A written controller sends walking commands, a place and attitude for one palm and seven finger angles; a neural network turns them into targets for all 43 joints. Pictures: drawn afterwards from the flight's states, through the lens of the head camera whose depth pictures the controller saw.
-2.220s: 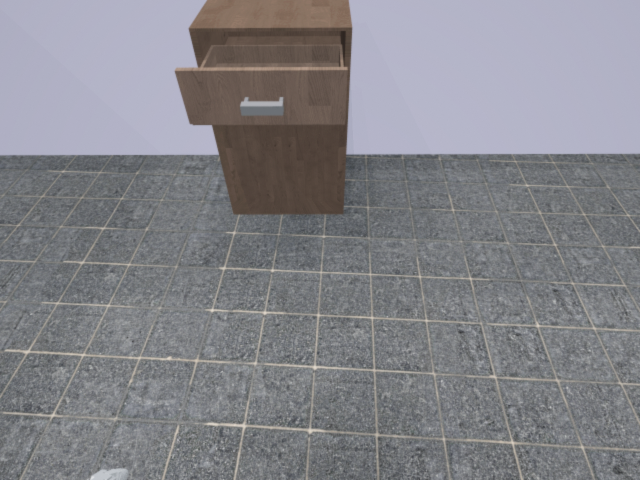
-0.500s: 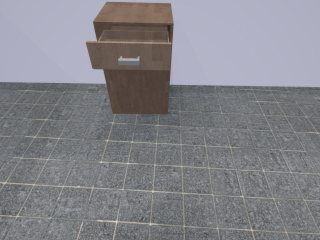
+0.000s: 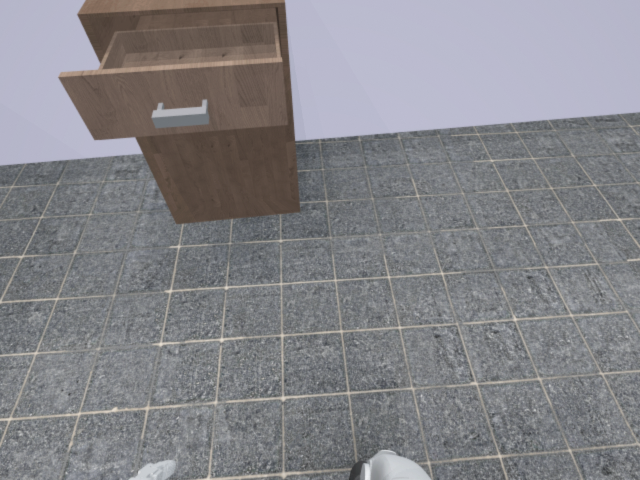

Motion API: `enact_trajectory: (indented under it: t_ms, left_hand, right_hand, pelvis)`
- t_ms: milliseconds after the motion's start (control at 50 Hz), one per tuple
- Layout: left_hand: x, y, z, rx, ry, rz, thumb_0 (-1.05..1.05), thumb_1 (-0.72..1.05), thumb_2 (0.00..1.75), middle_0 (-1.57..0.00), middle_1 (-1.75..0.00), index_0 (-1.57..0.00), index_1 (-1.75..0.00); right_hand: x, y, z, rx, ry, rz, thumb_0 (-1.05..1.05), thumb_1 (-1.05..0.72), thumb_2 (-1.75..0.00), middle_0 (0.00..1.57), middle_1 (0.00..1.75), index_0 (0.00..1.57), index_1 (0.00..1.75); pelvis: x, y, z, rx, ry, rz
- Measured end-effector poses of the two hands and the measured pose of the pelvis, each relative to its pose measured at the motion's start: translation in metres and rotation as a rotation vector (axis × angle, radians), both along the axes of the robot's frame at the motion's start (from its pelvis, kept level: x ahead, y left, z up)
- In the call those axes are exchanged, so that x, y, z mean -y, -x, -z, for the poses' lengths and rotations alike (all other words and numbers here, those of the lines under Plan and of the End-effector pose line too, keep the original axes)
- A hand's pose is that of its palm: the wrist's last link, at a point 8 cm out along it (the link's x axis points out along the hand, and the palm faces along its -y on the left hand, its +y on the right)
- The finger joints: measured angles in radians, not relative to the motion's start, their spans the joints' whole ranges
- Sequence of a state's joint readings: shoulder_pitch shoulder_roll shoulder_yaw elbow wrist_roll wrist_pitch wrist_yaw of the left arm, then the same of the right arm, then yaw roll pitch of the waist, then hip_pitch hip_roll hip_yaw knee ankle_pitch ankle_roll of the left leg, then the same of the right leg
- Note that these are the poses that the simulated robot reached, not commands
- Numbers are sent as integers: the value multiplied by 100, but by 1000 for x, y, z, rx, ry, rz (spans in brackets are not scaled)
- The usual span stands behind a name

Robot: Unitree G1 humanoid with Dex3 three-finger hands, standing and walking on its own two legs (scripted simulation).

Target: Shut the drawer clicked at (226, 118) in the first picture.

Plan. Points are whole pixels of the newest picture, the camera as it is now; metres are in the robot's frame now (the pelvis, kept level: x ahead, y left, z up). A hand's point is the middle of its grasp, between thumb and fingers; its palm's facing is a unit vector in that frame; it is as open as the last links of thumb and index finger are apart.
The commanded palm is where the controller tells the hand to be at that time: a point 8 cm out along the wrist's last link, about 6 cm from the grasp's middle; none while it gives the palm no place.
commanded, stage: walk to a spot facing it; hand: left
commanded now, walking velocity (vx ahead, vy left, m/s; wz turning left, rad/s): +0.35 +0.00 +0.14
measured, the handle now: (182, 111) +0.83 +0.33 -0.03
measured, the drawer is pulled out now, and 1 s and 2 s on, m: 0.27 0.27 0.27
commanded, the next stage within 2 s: take the last steps up to it in 0.24 s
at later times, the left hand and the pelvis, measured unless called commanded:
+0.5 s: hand out of the picture +0.07 +0.19 -0.17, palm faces +0.24 -0.96 -0.13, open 7.3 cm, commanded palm none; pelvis +0.18 +0.04 +0.01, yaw +8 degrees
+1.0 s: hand (196, 316) +0.38 +0.23 -0.13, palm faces +0.09 -0.97 -0.22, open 7.3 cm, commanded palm none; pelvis +0.32 +0.03 +0.03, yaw +5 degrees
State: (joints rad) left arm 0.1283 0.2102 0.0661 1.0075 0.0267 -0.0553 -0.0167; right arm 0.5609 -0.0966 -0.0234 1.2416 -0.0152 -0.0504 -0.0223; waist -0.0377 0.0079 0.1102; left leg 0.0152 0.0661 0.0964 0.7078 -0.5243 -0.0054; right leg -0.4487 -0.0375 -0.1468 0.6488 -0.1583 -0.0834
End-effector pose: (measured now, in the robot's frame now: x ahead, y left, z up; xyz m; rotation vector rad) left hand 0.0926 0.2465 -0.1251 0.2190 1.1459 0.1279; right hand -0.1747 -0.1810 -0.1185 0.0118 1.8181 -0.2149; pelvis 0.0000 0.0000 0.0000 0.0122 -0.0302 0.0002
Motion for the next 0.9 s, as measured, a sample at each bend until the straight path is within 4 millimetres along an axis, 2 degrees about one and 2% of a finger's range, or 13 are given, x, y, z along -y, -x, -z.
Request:
enact_trajectory:
  t_ms: [40, 80, 160, 240, 300, 360, 420, 480, 540, 600, 740, 900]
  left_hand:
    - [6, -17, -3, 41, 0, -19, 0, 92, 90, -20, -30, -20, -30]
    - [12, -24, -7, 41, 5, -33, 0, 92, 90, -20, -30, -20, -30]
    - [24, -24, -10, -9, 24, -66, 0, 93, 90, -20, -30, -20, -30]
    - [24, -16, -11, -62, 42, -112, 0, 94, 90, -20, -30, -20, -30]
    - [24, -6, -8, -106, 70, -160, 0, 94, 90, -20, -30, -20, -30]
    - [23, 6, -3, -163, 98, -220, 0, 92, 90, -20, -30, -20, -30]
    - [20, 20, 4, -239, 126, -282, 0, 92, 90, -20, -30, -20, -30]
    - [13, 32, 16, -333, 152, -324, 0, 91, 90, -20, -30, -20, -30]
    - [2, 26, 15, -394, 156, -322, 0, 91, 90, -20, -30, -20, -30]
    - [-13, 1, 8, -380, 146, -309, 0, 91, 90, -20, -30, -20, -30]
    - [-36, -87, -5, -250, 113, -270, 0, 91, 90, -20, -30, -20, -30]
    - [-40, -200, -16, -133, 60, -186, 0, 93, 90, -20, -30, -20, -30]
  right_hand:
    - [14, -36, 8, 49, 10, -14, 0, -91, -89, 21, 30, 20, 30]
    - [30, -85, 13, 142, 31, -43, 1, -91, -89, 20, 30, 20, 30]
    - [52, -196, 10, 378, 78, -100, 1, -91, -89, 20, 30, 20, 30]
    - [57, -293, -6, 559, 96, -161, 0, -91, -89, 20, 29, 20, 30]
    - [52, -353, -17, 636, 99, -221, 0, -92, -89, 20, 29, 20, 30]
    - [39, -404, -24, 674, 90, -294, 0, -92, -89, 20, 29, 19, 30]
    - [18, -448, -26, 693, 80, -368, 0, -92, -89, 20, 29, 20, 30]
    - [-6, -483, -19, 727, 81, -414, 0, -91, -89, 20, 29, 20, 30]
    - [-22, -491, -16, 723, 77, -403, 0, -91, -89, 20, 30, 20, 30]
    - [-25, -487, -20, 698, 105, -338, -2, -94, -89, 20, 30, 20, 30]
    - [-18, -464, -21, 559, 112, -293, -2, -95, -89, 20, 30, 20, 30]
    - [-17, -426, -9, 376, 55, -184, 0, -92, -89, 20, 30, 20, 30]
  pelvis:
    - [6, -14, -1, 12, 7, -13]
    - [9, -27, -6, 16, 15, -22]
    - [11, -54, -18, 11, 28, -39]
    - [9, -82, -26, 5, 39, -57]
    - [3, -104, -28, 3, 49, -78]
    - [-7, -125, -28, 4, 57, -105]
    - [-21, -148, -24, 6, 65, -127]
    - [-39, -170, -12, 9, 65, -133]
    - [-50, -185, -12, 19, 45, -126]
    - [-58, -199, -20, 17, 30, -124]
    - [-65, -236, -33, 5, 12, -116]
    - [-51, -282, -33, 1, -10, -104]
